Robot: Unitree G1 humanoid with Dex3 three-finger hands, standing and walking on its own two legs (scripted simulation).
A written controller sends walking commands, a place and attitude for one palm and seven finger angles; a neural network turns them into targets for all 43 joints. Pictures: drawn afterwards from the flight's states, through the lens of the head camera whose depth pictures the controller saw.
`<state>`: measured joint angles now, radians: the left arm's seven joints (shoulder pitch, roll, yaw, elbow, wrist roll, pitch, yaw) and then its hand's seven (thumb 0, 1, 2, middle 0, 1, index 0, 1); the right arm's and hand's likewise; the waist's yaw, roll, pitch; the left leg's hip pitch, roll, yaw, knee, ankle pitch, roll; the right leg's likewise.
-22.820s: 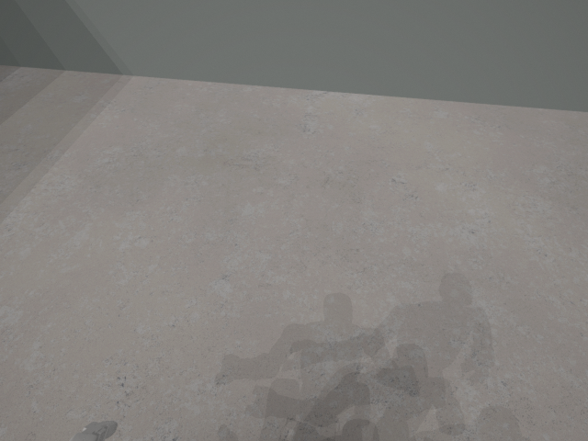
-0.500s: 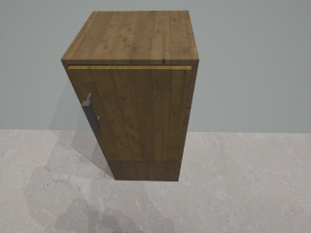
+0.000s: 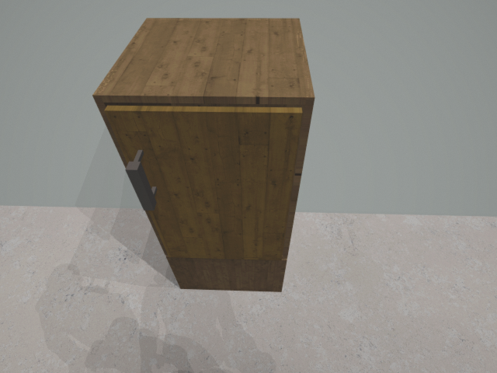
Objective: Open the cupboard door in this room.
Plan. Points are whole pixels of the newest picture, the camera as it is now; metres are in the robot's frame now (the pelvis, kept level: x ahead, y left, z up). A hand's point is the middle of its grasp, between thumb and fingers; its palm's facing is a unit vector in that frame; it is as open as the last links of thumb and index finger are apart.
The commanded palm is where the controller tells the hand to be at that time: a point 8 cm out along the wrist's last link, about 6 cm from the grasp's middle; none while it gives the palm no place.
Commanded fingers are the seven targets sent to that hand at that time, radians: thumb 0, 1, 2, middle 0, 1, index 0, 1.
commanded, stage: look again from close up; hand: left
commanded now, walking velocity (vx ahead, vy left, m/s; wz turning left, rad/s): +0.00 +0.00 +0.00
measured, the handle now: (144, 180) +0.51 +0.27 -0.03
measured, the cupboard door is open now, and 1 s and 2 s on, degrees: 0 0 0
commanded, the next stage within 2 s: raise the hand with hooked fingers in 0.32 s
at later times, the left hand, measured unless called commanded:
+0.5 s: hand out of the picture +0.02 +0.19 -0.15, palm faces +0.14 -0.96 -0.25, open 7.2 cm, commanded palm +0.10 +0.23 -0.07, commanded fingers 0.00 0.78 0.85 -0.21 -0.38 -0.21 -0.38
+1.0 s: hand out of the picture +0.14 +0.22 -0.06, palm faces +0.08 -1.00 -0.04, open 9.5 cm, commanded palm +0.14 +0.27 -0.05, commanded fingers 0.00 0.20 0.60 -0.25 -0.75 -0.25 -0.75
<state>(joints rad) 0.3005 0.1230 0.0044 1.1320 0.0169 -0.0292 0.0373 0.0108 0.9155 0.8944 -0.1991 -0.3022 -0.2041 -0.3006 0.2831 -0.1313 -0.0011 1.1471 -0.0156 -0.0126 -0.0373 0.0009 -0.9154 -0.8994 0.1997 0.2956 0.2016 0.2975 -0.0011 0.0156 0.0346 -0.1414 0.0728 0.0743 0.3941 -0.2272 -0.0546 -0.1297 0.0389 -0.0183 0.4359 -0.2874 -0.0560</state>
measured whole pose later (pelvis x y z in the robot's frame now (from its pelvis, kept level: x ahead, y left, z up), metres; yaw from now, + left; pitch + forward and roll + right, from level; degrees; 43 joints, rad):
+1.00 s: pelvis -0.06 +0.03 -0.11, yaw +4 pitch +14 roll -3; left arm 0.41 0.21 0.10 -0.04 -0.20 -0.43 -0.21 0.01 0.42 0.69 -0.23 -0.61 -0.24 -0.61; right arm 0.14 -0.22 0.01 0.44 0.00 -0.19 -0.03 0.01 -0.91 -0.90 0.20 0.30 0.20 0.30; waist 0.04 0.00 -0.12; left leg -0.97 0.04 -0.05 1.25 -0.52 -0.01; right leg -0.88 -0.01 -0.10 1.21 -0.57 -0.02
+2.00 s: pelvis -0.05 +0.04 -0.08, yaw +3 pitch +13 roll -3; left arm 0.01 0.41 0.42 0.37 -0.36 -0.31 -0.52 -0.01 -0.50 0.30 -0.30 -1.20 -0.30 -1.20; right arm 0.25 -0.27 0.05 0.56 0.03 -0.20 -0.06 0.01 -0.91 -0.90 0.21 0.30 0.21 0.30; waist 0.00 0.03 -0.10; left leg -0.85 0.05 -0.03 1.08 -0.47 0.00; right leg -0.77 0.00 -0.08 1.02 -0.49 -0.01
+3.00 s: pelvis -0.05 +0.04 -0.08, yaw +2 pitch +15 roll -2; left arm -0.29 0.49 0.48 0.66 -0.31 -0.32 -0.56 -0.01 -0.50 0.30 -0.30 -1.20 -0.31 -1.20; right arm 0.28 -0.29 0.05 0.57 0.03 -0.16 -0.07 0.01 -0.91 -0.90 0.21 0.30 0.21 0.30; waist -0.04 0.01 -0.11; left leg -0.90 0.05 -0.01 1.09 -0.46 0.00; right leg -0.83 0.01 -0.07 1.04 -0.48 -0.01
